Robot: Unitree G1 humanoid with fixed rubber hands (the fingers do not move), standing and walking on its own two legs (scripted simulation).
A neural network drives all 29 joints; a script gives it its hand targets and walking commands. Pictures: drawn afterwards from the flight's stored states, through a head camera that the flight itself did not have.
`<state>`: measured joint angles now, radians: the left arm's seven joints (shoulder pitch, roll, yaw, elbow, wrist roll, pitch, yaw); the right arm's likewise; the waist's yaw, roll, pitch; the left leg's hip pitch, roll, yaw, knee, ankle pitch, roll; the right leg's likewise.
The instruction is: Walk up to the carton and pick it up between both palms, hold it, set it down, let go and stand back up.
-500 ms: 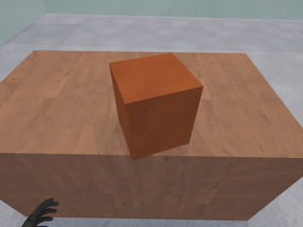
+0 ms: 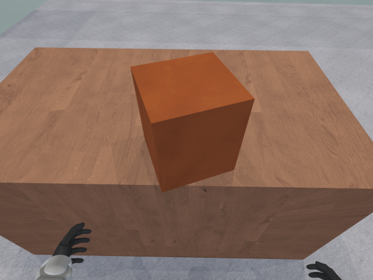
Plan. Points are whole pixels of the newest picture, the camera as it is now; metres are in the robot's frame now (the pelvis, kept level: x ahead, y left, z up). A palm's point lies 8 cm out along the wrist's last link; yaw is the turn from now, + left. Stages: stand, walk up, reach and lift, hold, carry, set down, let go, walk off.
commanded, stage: reach and lift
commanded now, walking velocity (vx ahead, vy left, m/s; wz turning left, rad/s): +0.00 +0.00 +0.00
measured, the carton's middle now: (187, 123) +0.48 +0.01 +0.07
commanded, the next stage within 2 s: none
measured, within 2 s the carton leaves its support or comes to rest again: neither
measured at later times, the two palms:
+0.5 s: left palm (79, 243) +0.21 +0.23 -0.01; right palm (346, 267) +0.18 -0.30 -0.02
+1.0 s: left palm (107, 220) +0.24 +0.17 +0.03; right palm (348, 246) +0.21 -0.31 +0.00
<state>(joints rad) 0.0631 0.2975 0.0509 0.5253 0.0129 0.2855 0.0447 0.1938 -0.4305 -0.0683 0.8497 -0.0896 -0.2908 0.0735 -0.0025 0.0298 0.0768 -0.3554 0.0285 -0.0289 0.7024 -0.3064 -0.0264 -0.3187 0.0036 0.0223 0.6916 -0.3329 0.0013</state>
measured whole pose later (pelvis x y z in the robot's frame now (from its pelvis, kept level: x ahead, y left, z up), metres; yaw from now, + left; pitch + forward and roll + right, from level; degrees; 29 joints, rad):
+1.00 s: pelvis +0.02 -0.02 +0.02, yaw +0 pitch +4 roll +0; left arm 0.17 0.02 0.02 0.22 0.01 0.05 0.24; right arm 0.18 -0.43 -0.07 0.55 0.27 -0.26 0.27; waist 0.00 0.03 -0.09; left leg -0.33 0.05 -0.02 0.43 -0.18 -0.05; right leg -0.32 0.02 0.02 0.47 -0.22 -0.01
